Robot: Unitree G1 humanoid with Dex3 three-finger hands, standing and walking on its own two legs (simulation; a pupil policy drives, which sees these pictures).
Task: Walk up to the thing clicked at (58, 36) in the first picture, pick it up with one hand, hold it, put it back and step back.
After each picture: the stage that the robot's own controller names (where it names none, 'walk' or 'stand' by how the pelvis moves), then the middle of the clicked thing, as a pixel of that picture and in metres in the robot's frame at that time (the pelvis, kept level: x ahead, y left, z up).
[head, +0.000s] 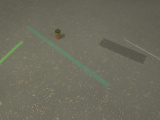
stand; (57, 34) +1.55 +0.24 -0.72
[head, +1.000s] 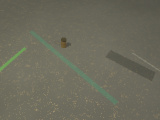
walk; (63, 42) +1.42 +0.09 -0.71
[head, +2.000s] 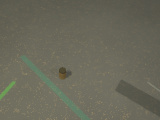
walk; (62, 73) +0.89 +0.10 -0.71
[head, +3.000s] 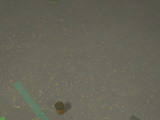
walk; (59, 108) +0.53 +0.14 -0.69
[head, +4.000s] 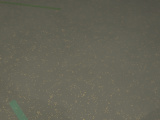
stand; out of the picture +0.35 +0.14 -0.70
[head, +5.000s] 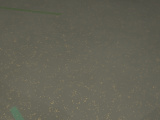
stand; out of the picture +0.32 +0.13 -0.72
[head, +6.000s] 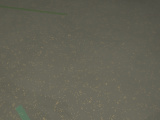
stand; out of the picture +0.32 +0.11 -0.72
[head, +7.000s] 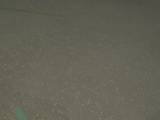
stand; out of the picture +0.33 +0.10 -0.73
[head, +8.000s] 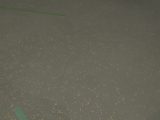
stand; out of the picture +0.32 +0.11 -0.73
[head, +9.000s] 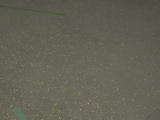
stand; out of the picture +0.31 +0.11 -0.73
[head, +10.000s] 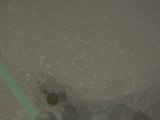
go down; (52, 100) +0.37 +0.11 -0.54
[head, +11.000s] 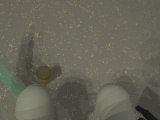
go down; (44, 75) +0.42 +0.13 -0.32
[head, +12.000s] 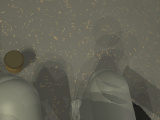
close in; (14, 62) +0.41 +0.16 -0.24
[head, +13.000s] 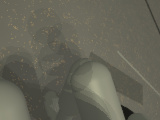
close; out of the picture +0.41 +0.19 -0.22
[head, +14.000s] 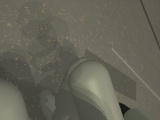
close; out of the picture +0.43 +0.20 -0.22
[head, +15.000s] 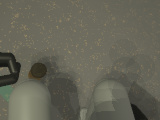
lift; (36, 72) +0.41 +0.14 -0.29
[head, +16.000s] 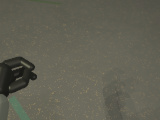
go down; out of the picture +0.35 +0.09 -0.64
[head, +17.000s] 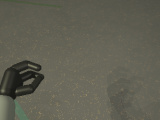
hold; out of the picture +0.33 +0.11 -0.68
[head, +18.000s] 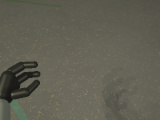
stand; out of the picture +0.34 +0.10 -0.68
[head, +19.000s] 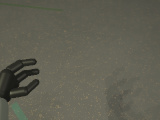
stand; out of the picture +0.33 +0.11 -0.68
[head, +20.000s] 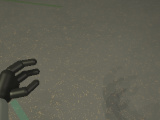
stand; out of the picture +0.33 +0.10 -0.68
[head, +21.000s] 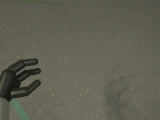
stand; out of the picture +0.33 +0.11 -0.68
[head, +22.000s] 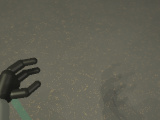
stand; out of the picture +0.34 +0.10 -0.66
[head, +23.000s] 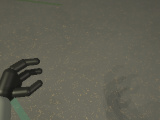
stand; out of the picture +0.33 +0.10 -0.68
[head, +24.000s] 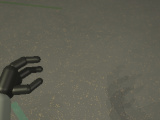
stand; out of the picture +0.33 +0.11 -0.68
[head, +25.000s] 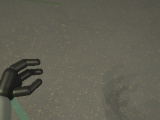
stand; out of the picture +0.34 +0.10 -0.68
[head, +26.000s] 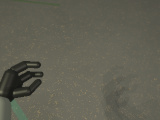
stand; out of the picture +0.33 +0.11 -0.68
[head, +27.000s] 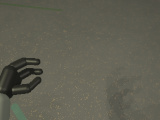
stand; out of the picture +0.32 +0.10 -0.68
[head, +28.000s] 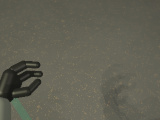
stand; out of the picture +0.34 +0.11 -0.67
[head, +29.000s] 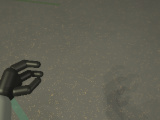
stand; out of the picture +0.33 +0.11 -0.68
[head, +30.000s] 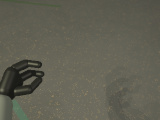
stand; out of the picture +0.34 +0.11 -0.68
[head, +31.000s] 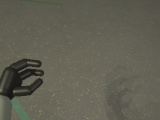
hold; out of the picture +0.33 +0.10 -0.67
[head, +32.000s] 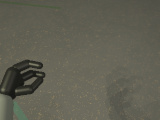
stand; out of the picture +0.33 +0.11 -0.68
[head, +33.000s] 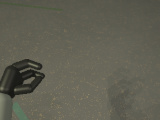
hold; out of the picture +0.33 +0.10 -0.69
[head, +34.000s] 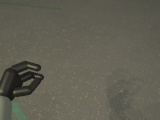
hold; out of the picture +0.33 +0.11 -0.68
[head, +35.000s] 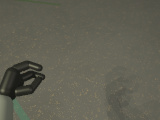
close; out of the picture +0.33 +0.10 -0.68
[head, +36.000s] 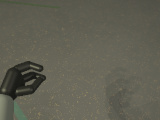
stand; out of the picture +0.33 +0.10 -0.68
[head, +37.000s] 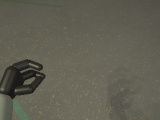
close; out of the picture +0.34 +0.10 -0.68
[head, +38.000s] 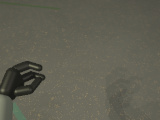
hold; out of the picture +0.33 +0.11 -0.68
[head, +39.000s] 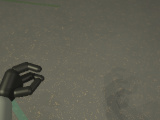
hold; out of the picture +0.33 +0.10 -0.68
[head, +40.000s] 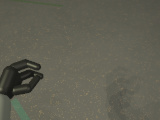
hold; out of the picture +0.33 +0.10 -0.68
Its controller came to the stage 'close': yes
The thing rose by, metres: 0.01
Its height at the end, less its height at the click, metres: +0.00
